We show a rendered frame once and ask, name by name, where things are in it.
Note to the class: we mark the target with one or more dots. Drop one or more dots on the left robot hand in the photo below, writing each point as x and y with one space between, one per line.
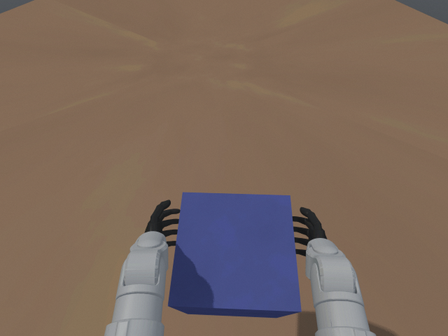
157 223

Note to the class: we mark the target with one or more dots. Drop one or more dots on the robot right forearm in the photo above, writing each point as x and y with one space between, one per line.
336 293

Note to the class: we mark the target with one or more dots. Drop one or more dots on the carton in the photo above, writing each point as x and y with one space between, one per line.
235 256

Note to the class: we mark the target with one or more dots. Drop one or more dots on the robot left forearm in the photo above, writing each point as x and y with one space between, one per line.
141 289

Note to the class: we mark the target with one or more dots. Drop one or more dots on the right robot hand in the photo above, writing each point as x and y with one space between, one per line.
314 228

